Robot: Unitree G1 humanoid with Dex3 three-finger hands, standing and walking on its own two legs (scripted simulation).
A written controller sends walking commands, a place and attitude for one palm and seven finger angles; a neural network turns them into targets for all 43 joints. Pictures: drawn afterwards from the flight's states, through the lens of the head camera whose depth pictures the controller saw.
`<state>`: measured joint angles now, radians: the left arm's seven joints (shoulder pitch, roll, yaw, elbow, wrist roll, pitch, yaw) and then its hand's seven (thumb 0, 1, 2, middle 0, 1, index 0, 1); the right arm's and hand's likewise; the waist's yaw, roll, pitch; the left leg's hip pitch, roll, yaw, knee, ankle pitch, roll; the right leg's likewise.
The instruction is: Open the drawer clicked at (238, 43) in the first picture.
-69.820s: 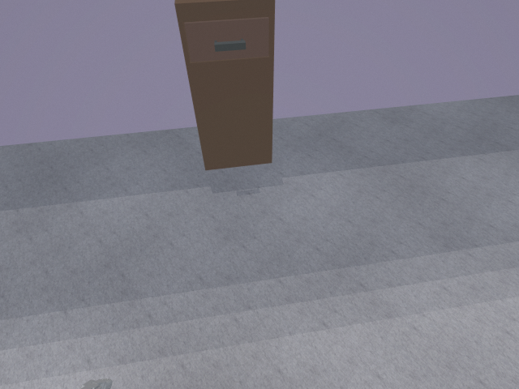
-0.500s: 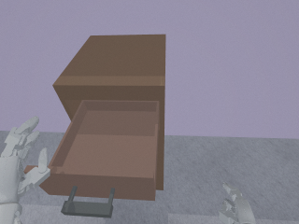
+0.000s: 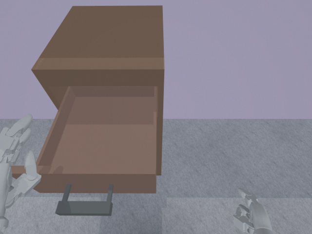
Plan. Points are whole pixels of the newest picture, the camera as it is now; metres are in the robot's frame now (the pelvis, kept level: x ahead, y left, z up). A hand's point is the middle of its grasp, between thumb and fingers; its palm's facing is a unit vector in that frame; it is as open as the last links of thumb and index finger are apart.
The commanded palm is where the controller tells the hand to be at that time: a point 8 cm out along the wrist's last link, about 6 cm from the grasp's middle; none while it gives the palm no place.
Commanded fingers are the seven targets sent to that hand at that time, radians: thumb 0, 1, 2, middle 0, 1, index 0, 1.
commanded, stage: step back with the hand held close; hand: left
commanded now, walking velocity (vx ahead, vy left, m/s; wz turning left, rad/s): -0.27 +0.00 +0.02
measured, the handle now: (87, 198) +0.21 +0.20 -0.05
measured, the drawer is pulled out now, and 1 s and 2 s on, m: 0.30 0.30 0.30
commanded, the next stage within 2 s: stop stepping back and stand still in 0.94 s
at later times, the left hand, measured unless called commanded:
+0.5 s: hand (10, 220) +0.12 +0.23 +0.15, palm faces +0.36 -0.81 -0.46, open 7.4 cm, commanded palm +0.06 +0.28 +0.17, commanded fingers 0.00 0.90 0.90 -0.20 -0.30 -0.20 -0.30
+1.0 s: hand out of the picture +0.05 +0.19 +0.16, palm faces +0.29 -0.81 -0.51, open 7.4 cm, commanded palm -0.03 +0.25 +0.17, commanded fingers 0.00 0.90 0.90 -0.20 -0.30 -0.20 -0.30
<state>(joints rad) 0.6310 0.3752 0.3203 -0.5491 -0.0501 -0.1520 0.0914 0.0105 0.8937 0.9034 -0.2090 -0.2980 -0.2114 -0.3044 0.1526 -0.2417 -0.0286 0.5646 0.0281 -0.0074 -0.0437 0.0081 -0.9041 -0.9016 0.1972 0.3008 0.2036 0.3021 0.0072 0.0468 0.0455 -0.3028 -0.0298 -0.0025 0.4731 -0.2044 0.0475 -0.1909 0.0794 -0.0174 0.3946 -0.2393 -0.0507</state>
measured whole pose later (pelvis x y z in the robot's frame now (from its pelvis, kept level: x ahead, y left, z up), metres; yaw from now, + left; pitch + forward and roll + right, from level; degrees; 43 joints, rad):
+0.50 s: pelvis -0.06 +0.00 -0.02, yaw +1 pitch +1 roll -2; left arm 0.66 0.38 0.35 -0.67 -0.04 -0.14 0.16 0.01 0.89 0.90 -0.21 -0.30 -0.21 -0.30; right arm 0.20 -0.19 0.01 0.56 -0.01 -0.09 -0.06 0.01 -0.90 -0.90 0.20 0.30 0.21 0.30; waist 0.00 0.03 0.03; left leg -0.46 -0.02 -0.02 0.67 -0.29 0.04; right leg -0.34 0.07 -0.08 0.57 -0.24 -0.06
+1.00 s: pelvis -0.15 -0.03 -0.01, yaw +1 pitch +2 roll -3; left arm 0.61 0.41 0.37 -0.69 -0.04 -0.20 0.11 0.01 0.89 0.90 -0.21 -0.30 -0.21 -0.30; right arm 0.10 -0.16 -0.01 0.61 0.00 -0.09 -0.01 0.01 -0.90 -0.90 0.20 0.30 0.21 0.30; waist 0.01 0.04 0.09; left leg -0.46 0.11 -0.03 0.62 -0.22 -0.04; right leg -0.30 0.09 -0.07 0.51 -0.24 -0.06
